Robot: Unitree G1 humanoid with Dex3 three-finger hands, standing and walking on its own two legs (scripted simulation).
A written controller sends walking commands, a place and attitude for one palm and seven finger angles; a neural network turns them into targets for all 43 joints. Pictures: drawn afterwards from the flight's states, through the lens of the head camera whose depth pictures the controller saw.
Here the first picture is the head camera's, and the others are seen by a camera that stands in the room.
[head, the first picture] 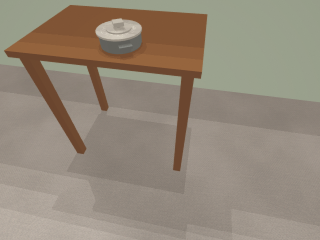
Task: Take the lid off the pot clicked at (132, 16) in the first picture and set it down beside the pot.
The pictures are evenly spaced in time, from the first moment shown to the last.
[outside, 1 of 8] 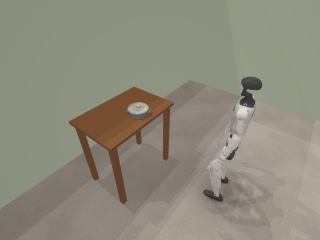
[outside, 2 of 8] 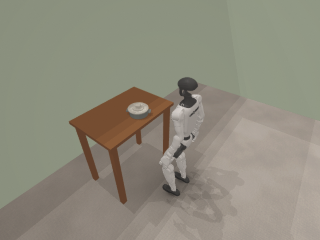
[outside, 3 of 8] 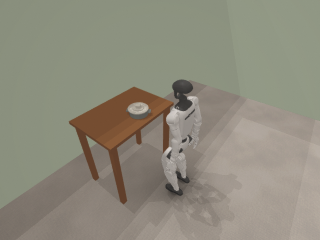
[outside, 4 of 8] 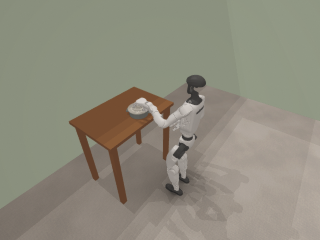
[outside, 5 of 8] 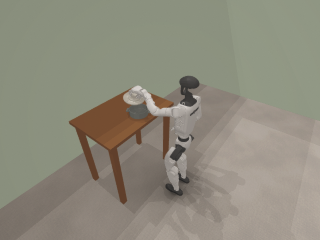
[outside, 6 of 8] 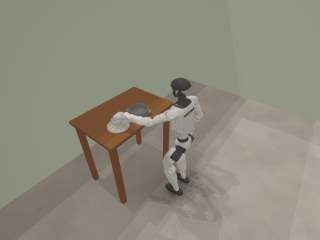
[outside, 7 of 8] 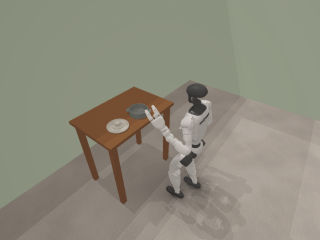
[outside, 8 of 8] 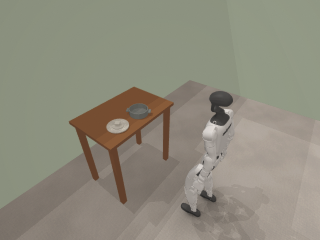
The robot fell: no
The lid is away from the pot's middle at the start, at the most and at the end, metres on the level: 0.00 0.26 0.25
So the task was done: yes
